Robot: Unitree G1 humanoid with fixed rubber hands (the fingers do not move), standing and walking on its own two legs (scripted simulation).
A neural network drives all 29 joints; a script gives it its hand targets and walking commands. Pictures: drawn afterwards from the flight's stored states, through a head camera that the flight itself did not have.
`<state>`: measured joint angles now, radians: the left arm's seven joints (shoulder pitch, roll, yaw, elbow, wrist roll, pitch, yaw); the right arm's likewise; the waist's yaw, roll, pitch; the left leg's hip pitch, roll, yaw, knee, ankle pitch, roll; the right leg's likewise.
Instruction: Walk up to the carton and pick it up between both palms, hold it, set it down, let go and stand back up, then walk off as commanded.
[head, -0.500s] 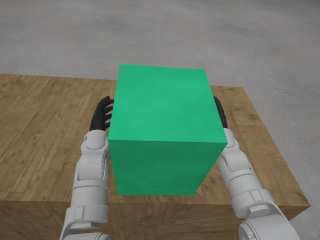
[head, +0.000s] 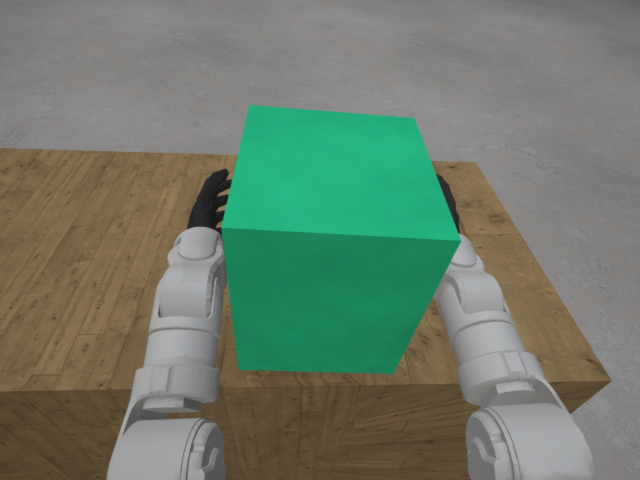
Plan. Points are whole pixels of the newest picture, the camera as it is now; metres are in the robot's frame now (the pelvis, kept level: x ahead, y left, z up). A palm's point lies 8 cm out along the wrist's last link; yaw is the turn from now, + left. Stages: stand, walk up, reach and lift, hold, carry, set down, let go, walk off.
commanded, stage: reach and lift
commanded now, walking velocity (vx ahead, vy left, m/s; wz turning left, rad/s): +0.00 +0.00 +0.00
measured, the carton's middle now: (325, 246) +0.37 +0.00 +0.14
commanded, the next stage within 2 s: hold in 0.82 s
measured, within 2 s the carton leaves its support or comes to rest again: neither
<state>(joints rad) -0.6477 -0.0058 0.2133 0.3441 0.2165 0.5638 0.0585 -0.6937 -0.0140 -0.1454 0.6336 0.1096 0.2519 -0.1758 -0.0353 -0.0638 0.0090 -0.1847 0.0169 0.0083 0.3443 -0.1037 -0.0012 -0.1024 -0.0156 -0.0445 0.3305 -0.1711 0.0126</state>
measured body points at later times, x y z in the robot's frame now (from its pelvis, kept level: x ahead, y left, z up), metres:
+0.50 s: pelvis +0.03 +0.00 +0.00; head +0.01 +0.02 +0.45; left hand +0.41 +0.14 +0.16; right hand +0.40 -0.16 +0.16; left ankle +0.06 +0.12 -0.75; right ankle +0.01 -0.13 -0.75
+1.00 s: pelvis +0.02 +0.00 +0.00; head -0.01 +0.02 +0.45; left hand +0.39 +0.15 +0.18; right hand +0.40 -0.15 +0.19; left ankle +0.06 +0.12 -0.75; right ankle +0.01 -0.13 -0.75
